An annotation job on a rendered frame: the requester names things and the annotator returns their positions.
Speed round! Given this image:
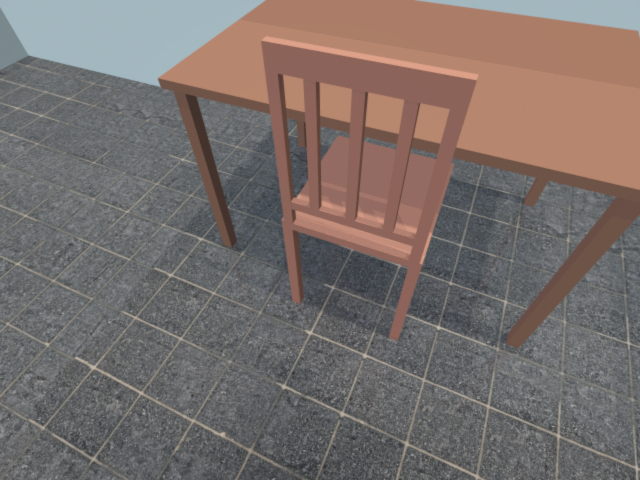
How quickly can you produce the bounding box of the chair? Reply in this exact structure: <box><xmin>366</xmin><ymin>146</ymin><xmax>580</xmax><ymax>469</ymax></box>
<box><xmin>261</xmin><ymin>36</ymin><xmax>479</xmax><ymax>341</ymax></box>

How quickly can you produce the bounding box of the table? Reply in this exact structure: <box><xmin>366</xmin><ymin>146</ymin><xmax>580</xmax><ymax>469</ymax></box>
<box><xmin>158</xmin><ymin>0</ymin><xmax>640</xmax><ymax>348</ymax></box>

